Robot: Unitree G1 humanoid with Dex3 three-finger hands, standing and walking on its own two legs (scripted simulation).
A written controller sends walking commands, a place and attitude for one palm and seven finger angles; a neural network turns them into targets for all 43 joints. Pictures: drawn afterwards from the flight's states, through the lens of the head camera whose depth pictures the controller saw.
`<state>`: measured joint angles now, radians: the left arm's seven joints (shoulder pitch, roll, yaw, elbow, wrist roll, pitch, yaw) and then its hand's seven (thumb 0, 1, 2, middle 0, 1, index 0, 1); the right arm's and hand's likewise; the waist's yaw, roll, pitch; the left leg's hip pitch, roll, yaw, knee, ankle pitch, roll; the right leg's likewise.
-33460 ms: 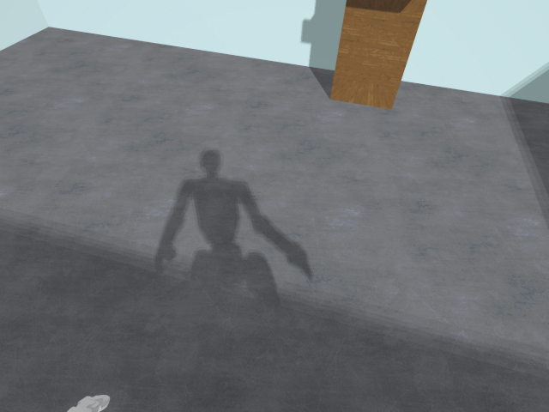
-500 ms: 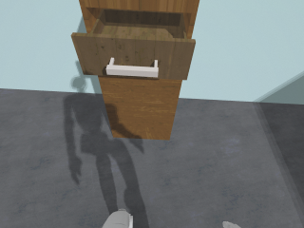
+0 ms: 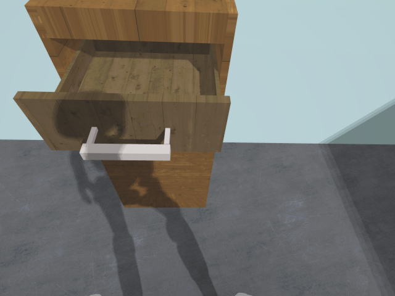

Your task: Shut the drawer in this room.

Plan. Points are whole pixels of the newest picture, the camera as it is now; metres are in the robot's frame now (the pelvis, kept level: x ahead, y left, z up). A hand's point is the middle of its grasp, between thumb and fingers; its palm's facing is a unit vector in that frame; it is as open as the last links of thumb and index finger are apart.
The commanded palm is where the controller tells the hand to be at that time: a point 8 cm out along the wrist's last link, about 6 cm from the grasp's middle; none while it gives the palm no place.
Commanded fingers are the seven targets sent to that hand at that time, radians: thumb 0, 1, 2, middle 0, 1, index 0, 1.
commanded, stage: come to a stop and stand still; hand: left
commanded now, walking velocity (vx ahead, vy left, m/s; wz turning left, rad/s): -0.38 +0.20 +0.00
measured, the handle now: (128, 142) +0.38 +0.16 +0.10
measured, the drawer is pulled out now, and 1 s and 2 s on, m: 0.20 0.20 0.20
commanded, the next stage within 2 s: look again from close up in 1.48 s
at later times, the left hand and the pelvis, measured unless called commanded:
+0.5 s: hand out of the picture +0.02 +0.27 -0.19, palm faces +0.11 -0.97 -0.21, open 7.4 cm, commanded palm none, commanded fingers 0.00 0.90 0.90 -0.20 -0.30 -0.20 -0.30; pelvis -0.01 +0.06 +0.00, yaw +2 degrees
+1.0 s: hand out of the picture +0.03 +0.18 -0.17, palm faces +0.00 -0.98 -0.21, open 7.4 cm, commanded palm none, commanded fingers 0.00 0.90 0.90 -0.20 -0.30 -0.20 -0.30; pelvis -0.04 +0.00 +0.00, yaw +0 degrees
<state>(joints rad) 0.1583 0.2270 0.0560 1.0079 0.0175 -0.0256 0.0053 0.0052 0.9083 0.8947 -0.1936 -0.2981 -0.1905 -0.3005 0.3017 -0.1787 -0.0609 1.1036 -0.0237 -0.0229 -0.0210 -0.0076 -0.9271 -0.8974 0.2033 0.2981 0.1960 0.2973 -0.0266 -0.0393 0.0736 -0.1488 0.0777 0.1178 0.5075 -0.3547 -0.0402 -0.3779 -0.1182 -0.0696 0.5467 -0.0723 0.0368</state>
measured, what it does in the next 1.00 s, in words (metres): steps on the spot: left foot, then right foot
